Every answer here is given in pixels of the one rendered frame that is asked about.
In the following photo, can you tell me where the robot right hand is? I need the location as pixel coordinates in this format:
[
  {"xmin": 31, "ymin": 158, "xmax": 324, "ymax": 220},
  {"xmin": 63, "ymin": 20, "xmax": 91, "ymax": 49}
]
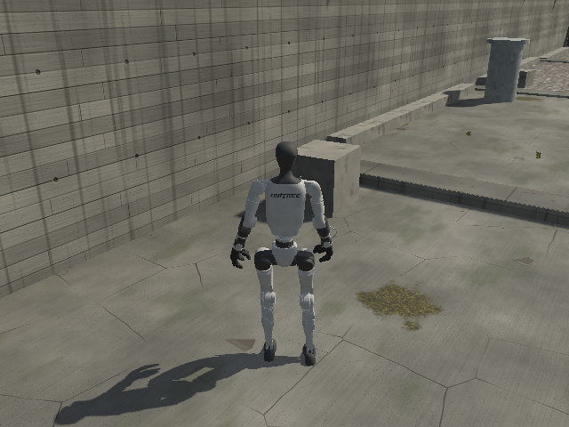
[{"xmin": 313, "ymin": 244, "xmax": 333, "ymax": 262}]

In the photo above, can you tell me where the left robot upper arm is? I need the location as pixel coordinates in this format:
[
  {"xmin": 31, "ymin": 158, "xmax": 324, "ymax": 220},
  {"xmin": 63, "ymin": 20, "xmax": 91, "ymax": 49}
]
[{"xmin": 243, "ymin": 179, "xmax": 268, "ymax": 228}]

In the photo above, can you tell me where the robot left shin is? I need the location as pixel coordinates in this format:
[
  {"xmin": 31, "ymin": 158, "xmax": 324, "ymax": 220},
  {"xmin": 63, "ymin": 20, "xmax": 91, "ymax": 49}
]
[{"xmin": 260, "ymin": 292, "xmax": 274, "ymax": 350}]

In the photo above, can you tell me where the robot left hand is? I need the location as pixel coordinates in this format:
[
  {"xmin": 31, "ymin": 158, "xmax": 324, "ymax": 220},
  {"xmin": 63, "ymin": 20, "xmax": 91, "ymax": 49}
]
[{"xmin": 230, "ymin": 247, "xmax": 251, "ymax": 269}]

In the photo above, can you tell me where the robot left forearm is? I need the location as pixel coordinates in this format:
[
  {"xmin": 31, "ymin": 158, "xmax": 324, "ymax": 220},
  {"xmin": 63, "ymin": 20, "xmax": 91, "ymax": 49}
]
[{"xmin": 233, "ymin": 215, "xmax": 251, "ymax": 251}]

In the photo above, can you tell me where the robot right forearm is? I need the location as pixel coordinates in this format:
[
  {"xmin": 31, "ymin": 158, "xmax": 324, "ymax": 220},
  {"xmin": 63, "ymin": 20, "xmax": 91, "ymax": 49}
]
[{"xmin": 317, "ymin": 216, "xmax": 332, "ymax": 248}]

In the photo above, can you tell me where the robot right thigh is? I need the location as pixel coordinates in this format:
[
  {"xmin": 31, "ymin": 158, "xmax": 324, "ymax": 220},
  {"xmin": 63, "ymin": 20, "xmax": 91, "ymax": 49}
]
[{"xmin": 296, "ymin": 248, "xmax": 315, "ymax": 310}]

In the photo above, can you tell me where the right robot upper arm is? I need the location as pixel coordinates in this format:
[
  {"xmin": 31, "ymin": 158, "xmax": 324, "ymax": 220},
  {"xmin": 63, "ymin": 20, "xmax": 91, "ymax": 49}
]
[{"xmin": 304, "ymin": 180, "xmax": 326, "ymax": 229}]

